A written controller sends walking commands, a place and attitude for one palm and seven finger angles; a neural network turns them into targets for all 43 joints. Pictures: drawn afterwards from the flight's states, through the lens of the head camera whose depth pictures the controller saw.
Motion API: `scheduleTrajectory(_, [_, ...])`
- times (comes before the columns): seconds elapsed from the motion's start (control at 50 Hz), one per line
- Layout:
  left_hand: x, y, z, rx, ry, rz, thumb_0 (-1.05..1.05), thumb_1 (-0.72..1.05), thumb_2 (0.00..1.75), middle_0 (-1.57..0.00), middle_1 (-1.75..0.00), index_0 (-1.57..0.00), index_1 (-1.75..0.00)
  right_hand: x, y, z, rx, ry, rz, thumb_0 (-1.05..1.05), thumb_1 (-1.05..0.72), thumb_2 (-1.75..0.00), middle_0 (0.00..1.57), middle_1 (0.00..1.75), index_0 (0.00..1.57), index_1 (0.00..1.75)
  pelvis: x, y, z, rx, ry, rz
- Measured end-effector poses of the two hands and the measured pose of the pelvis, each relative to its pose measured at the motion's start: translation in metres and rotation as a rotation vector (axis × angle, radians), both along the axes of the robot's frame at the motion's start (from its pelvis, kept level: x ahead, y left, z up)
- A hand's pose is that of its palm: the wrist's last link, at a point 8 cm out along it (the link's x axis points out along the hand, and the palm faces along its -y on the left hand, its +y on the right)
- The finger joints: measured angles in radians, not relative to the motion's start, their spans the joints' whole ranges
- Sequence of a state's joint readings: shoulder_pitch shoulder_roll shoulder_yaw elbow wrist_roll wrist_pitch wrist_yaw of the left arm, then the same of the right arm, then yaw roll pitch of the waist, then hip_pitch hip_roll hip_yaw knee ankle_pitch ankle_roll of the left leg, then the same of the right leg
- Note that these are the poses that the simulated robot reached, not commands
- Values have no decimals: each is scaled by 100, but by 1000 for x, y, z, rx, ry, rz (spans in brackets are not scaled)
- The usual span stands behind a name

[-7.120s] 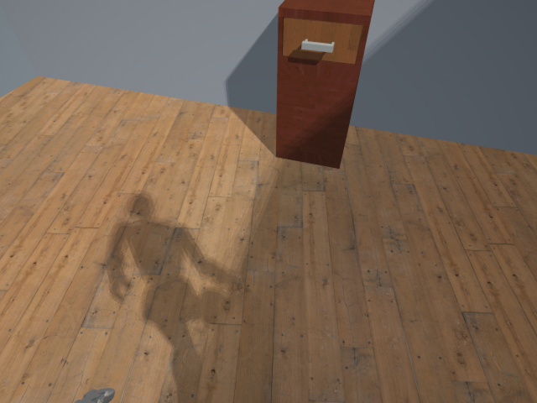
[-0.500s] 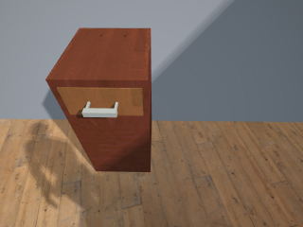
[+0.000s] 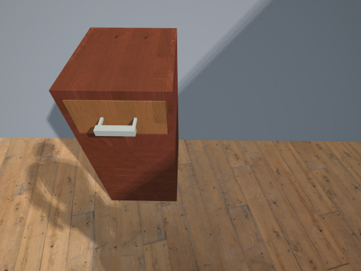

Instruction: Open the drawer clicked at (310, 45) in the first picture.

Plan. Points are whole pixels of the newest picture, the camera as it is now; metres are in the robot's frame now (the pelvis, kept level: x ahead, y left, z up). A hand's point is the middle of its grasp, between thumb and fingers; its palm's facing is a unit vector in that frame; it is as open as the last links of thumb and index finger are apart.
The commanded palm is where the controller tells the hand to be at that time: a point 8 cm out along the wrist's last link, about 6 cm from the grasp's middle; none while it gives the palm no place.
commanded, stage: raise the hand with hooked fingers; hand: left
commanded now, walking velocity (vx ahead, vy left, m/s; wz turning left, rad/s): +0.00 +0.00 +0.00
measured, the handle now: (116, 125) +0.55 +0.27 -0.07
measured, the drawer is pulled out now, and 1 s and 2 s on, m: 0.00 0.00 0.00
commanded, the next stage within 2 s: move the hooked fingers above the handle in 1.82 s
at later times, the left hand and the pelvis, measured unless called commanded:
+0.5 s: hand (93, 269) +0.13 +0.20 -0.06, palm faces -0.05 -0.09 -0.99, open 9.5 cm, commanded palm +0.15 +0.21 +0.01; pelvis -0.02 -0.04 -0.03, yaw +1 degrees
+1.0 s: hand (92, 208) +0.23 +0.22 +0.02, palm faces +0.07 -0.08 -0.99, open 12.4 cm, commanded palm +0.21 +0.22 +0.08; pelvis -0.02 -0.02 -0.01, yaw +0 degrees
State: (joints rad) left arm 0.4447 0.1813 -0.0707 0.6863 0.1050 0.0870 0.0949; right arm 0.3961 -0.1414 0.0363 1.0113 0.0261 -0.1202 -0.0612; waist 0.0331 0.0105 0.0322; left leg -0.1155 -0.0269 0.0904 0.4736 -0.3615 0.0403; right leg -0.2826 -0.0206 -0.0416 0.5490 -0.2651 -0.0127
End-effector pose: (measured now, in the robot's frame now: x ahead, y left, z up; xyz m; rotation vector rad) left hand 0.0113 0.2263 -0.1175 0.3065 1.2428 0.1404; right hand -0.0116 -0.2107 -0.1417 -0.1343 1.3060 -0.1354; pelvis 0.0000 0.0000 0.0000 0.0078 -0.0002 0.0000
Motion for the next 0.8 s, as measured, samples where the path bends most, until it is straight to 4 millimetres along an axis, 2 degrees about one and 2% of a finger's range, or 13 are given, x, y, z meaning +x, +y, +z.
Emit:
scheduleTrajectory(0.04, [39, 14, 29, 124, -180, -57, 6, 94, 89, -21, -32, -21, -31, 22, -14, 3, -38, -129, -13, 2, -92, -90, 20, 30, 21, 30, -1, -1, -2, 10, 18, 8])
scheduleTrajectory(0.1, [104, 18, 81, 321, -437, -246, 5, 90, 87, -21, -34, -20, -33, 70, -32, 8, -66, -325, 26, 3, -93, -90, 20, 30, 21, 30, -6, -1, -5, 9, 47, 16])
scheduleTrajectory(0.16, [159, 4, 128, 553, -667, -472, 4, 84, 85, -21, -37, -20, -36, 124, -46, 24, -84, -508, 81, 3, -92, -90, 20, 30, 20, 30, -11, -3, -10, 13, 87, 8])
scheduleTrajectory(0.2, [178, -13, 147, 678, -770, -585, 3, 79, 83, -21, -39, -20, -39, 157, -53, 40, -84, -603, 100, 2, -92, -90, 20, 30, 20, 30, -14, -6, -13, 17, 107, -13])
scheduleTrajectory(0.26, [174, -38, 146, 749, -824, -714, 2, 72, 81, -21, -43, -21, -43, 198, -58, 65, -69, -684, 131, 2, -92, -90, 20, 30, 20, 30, -15, -13, -16, 29, 133, -45])
scheduleTrajectory(0.32, [146, -53, 125, 754, -781, -796, 1, 65, 78, -21, -48, -21, -47, 229, -55, 83, -60, -711, 203, 2, -92, -90, 19, 30, 20, 30, -15, -22, -18, 38, 144, -51])
scheduleTrajectory(0.38, [113, -52, 105, 797, -686, -830, 0, 57, 75, -23, -52, -23, -51, 254, -47, 88, -58, -706, 286, 1, -91, -90, 19, 30, 20, 30, -16, -30, -22, 36, 156, -35])
scheduleTrajectory(0.42, [99, -44, 100, 862, -643, -837, 0, 52, 73, -24, -55, -24, -54, 266, -39, 84, -54, -695, 329, 1, -91, -90, 19, 30, 20, 30, -16, -35, -26, 35, 169, -19])
scheduleTrajectory(0.48, [98, -27, 105, 978, -649, -823, 0, 44, 70, -26, -60, -25, -59, 273, -25, 68, -26, -672, 366, 1, -91, -90, 19, 30, 20, 30, -17, -40, -33, 31, 182, 8])
scheduleTrajectory(0.56, [130, -15, 132, 1098, -758, -790, 0, 34, 66, -27, -66, -27, -65, 264, -7, 42, 43, -634, 366, 1, -91, -90, 19, 30, 20, 30, -20, -43, -40, 22, 181, 36])
scheduleTrajectory(0.68, [186, -20, 167, 1110, -783, -759, 0, 20, 60, -27, -75, -27, -74, 212, -1, 17, 121, -504, 251, 1, -91, -90, 20, 30, 21, 30, -19, -40, -31, 21, 158, 24])
scheduleTrajectory(0.74, [198, -24, 171, 1043, -739, -787, 0, 14, 57, -27, -79, -27, -78, 184, -13, 14, 106, -435, 193, 2, -91, -90, 20, 30, 21, 30, -17, -37, -22, 27, 146, -2])
scheduleTrajectory(0.8, [198, -27, 169, 984, -710, -843, 0, 7, 54, -28, -84, -27, -83, 161, -30, 13, 59, -383, 155, 2, -91, -90, 20, 30, 21, 30, -15, -34, -17, 26, 134, -13])
